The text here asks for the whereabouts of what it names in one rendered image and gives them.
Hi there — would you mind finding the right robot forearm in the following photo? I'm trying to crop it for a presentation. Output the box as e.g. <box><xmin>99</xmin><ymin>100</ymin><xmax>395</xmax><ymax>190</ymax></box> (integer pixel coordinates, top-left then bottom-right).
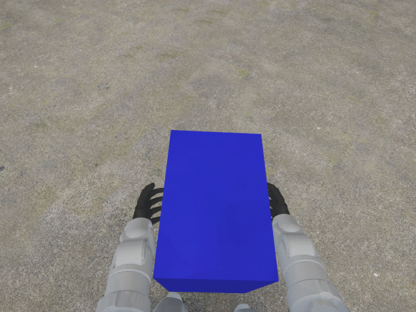
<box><xmin>272</xmin><ymin>214</ymin><xmax>351</xmax><ymax>312</ymax></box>

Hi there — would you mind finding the robot left thigh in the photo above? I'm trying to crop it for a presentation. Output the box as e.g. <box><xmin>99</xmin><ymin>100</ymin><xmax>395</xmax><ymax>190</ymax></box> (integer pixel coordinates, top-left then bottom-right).
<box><xmin>153</xmin><ymin>297</ymin><xmax>188</xmax><ymax>312</ymax></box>

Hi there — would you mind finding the left robot forearm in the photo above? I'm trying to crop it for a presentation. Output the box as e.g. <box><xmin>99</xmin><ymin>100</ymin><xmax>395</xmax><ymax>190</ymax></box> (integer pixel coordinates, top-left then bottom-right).
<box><xmin>96</xmin><ymin>218</ymin><xmax>156</xmax><ymax>312</ymax></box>

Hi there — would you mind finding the right robot hand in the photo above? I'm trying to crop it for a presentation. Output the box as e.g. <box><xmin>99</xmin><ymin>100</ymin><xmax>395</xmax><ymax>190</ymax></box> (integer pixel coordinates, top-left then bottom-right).
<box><xmin>267</xmin><ymin>183</ymin><xmax>290</xmax><ymax>221</ymax></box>

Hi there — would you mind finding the carton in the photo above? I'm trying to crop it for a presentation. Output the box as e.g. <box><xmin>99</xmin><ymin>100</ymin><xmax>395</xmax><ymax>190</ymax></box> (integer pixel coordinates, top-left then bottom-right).
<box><xmin>153</xmin><ymin>130</ymin><xmax>279</xmax><ymax>293</ymax></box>

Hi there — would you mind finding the robot left shin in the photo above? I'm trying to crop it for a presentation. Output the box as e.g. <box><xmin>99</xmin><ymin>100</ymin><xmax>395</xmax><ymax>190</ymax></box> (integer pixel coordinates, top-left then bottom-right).
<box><xmin>166</xmin><ymin>292</ymin><xmax>183</xmax><ymax>302</ymax></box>

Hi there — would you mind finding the left robot hand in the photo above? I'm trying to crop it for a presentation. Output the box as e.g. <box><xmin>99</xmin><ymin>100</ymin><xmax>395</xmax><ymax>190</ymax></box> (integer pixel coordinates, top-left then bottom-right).
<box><xmin>133</xmin><ymin>183</ymin><xmax>164</xmax><ymax>225</ymax></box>

